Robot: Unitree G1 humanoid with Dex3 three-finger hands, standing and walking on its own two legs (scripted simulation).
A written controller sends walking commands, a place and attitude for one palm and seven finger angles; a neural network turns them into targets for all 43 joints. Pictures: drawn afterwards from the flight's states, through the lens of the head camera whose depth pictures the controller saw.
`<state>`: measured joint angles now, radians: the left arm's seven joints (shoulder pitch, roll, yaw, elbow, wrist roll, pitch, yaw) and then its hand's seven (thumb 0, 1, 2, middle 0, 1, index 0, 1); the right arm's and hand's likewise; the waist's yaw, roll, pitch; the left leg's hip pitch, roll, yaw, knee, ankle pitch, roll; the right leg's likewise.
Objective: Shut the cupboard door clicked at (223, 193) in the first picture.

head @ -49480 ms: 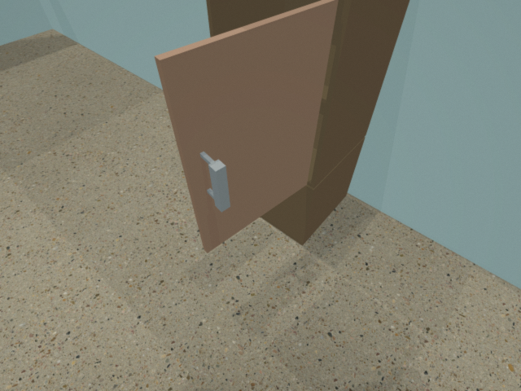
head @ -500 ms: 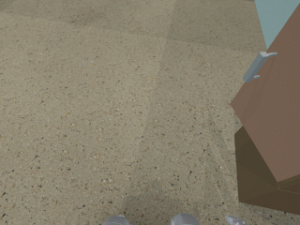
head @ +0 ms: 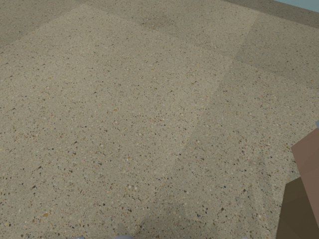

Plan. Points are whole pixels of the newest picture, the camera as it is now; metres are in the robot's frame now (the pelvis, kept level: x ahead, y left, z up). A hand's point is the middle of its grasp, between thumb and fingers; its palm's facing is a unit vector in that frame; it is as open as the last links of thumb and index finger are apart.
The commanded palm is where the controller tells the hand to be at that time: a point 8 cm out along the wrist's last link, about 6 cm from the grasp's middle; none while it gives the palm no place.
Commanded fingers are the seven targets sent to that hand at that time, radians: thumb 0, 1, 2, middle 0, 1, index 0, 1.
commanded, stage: walk to a spot facing it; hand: left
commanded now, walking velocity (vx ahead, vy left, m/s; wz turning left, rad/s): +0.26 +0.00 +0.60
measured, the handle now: out of the picture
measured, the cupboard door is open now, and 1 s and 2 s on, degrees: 26 26 26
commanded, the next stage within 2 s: turn to face it in 1.24 s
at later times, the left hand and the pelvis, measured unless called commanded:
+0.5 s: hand (88, 231) +0.15 +0.19 -0.13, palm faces +0.27 -0.93 -0.27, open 7.4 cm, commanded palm none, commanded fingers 0.00 0.90 0.90 -0.20 -0.30 -0.20 -0.30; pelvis +0.09 -0.03 +0.01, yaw +17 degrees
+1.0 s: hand out of the picture +0.11 +0.25 -0.17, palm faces +0.61 -0.76 -0.22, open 7.4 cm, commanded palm none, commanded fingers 0.00 0.90 0.90 -0.20 -0.30 -0.20 -0.30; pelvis +0.23 +0.08 +0.00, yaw +35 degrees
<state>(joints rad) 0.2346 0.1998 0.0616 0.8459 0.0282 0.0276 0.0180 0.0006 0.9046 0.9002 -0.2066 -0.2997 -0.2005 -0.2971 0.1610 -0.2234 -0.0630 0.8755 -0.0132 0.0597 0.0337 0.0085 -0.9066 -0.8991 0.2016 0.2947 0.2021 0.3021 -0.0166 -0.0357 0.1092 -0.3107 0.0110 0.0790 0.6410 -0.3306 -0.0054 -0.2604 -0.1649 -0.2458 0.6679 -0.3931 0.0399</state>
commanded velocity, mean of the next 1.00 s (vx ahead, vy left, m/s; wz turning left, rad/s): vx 0.31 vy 0.00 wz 0.58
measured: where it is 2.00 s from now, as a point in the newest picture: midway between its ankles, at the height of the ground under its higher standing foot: (126, 182)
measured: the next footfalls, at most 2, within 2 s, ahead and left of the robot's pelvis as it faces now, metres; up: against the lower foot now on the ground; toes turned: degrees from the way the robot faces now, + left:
right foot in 0.40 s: +0.15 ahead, -0.14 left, +0.00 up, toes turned +9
left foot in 0.86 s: +0.27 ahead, +0.18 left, +0.00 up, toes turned +38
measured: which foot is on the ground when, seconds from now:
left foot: down 0.00-0.40, up 0.42-0.84, down 0.86-1.00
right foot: down 0.00-0.00, up 0.02-0.38, down 0.40-0.84, up 0.86-1.00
